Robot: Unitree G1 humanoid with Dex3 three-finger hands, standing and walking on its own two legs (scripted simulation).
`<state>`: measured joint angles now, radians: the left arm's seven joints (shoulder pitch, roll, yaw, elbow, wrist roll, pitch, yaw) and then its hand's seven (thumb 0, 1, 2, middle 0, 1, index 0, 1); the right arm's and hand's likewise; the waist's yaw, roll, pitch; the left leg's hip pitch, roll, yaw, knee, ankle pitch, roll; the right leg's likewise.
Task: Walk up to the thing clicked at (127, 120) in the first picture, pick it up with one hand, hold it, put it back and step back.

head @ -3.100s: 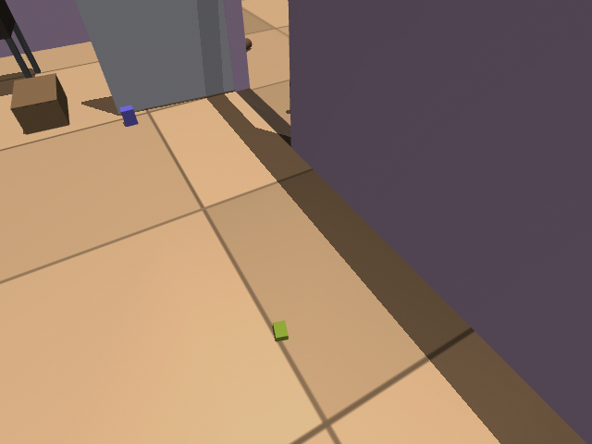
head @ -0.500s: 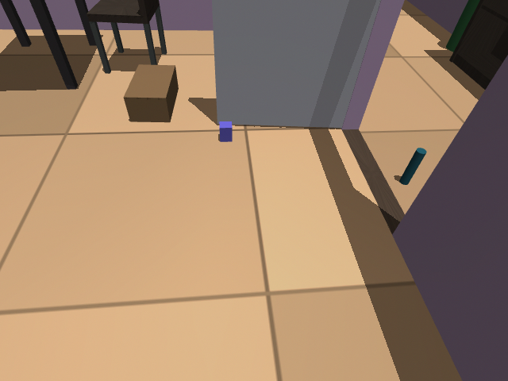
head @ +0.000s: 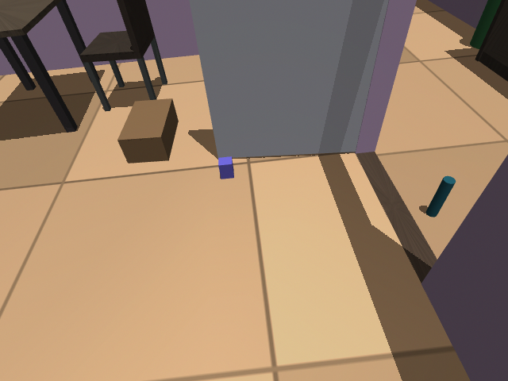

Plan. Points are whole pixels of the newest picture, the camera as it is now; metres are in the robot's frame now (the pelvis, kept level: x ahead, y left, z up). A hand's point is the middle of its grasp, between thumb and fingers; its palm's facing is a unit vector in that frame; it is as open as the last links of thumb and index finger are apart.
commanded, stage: walk up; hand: left
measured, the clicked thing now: (226, 167) +1.40 +0.26 -0.72
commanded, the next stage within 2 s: none
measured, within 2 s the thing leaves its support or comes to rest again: neither
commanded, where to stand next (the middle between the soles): +1.02 +0.02 m, yaw -1 degrees
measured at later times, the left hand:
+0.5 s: hand (120, 324) +0.29 +0.31 -0.15, palm faces -0.07 -0.94 -0.33, open 7.4 cm
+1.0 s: hand (163, 231) +0.51 +0.26 -0.13, palm faces -0.02 -0.92 -0.39, open 7.4 cm
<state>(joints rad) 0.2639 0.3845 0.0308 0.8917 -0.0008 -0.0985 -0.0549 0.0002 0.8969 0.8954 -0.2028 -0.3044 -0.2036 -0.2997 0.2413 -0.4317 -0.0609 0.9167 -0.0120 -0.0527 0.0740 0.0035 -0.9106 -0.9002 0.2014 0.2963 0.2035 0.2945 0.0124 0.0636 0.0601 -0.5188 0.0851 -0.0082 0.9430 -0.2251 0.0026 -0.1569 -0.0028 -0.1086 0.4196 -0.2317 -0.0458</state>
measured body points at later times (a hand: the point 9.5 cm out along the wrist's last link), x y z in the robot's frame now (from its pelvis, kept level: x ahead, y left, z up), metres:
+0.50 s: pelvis +0.25 +0.03 +0.00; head +0.26 +0.05 +0.45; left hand +0.30 +0.35 -0.12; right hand +0.33 -0.28 -0.10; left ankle +0.25 +0.14 -0.74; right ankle +0.34 -0.13 -0.69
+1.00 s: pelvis +0.46 -0.01 +0.00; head +0.47 -0.02 +0.45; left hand +0.51 +0.31 -0.10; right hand +0.54 -0.33 -0.13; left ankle +0.59 +0.14 -0.71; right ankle +0.45 -0.13 -0.74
